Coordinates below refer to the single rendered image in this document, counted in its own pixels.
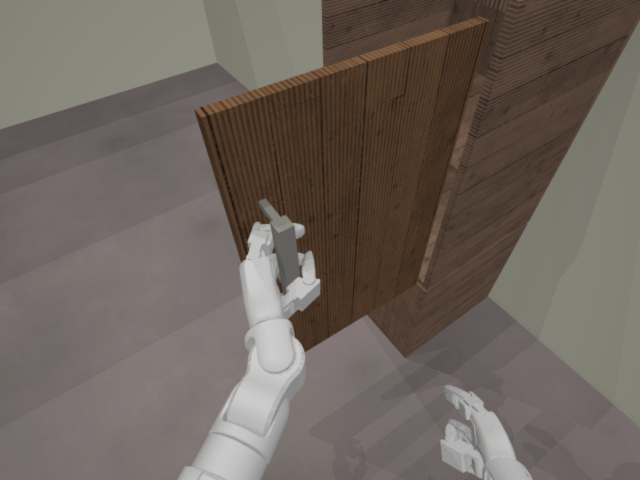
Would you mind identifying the left robot forearm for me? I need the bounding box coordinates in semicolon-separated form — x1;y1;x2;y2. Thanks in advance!
177;319;306;480

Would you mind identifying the left robot hand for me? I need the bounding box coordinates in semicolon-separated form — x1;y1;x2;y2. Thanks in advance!
240;222;320;329

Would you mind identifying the right robot forearm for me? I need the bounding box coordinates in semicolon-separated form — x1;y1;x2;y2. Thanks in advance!
482;457;532;480

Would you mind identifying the right robot hand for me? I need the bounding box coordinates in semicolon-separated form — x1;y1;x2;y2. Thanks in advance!
440;385;517;480

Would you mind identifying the handle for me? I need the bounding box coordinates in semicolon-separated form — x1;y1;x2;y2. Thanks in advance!
258;198;301;296

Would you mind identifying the cupboard door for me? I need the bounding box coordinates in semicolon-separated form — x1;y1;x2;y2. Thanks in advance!
194;16;490;352

